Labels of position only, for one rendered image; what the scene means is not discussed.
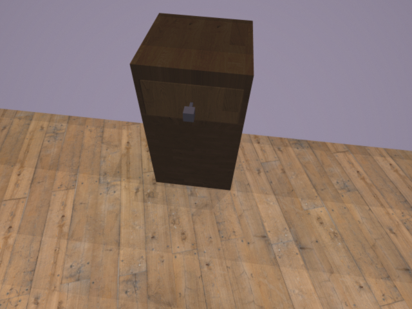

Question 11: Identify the handle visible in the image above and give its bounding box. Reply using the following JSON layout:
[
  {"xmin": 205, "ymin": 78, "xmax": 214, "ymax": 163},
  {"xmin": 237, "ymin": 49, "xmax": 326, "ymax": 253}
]
[{"xmin": 183, "ymin": 102, "xmax": 195, "ymax": 122}]

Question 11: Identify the drawer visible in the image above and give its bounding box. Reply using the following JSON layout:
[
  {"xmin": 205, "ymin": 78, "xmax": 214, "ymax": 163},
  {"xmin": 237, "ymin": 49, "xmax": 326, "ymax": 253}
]
[{"xmin": 140, "ymin": 80, "xmax": 244, "ymax": 124}]

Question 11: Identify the cabinet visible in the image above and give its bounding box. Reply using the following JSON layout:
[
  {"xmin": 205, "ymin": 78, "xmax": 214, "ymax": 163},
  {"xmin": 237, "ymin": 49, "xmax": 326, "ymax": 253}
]
[{"xmin": 130, "ymin": 13, "xmax": 254, "ymax": 190}]

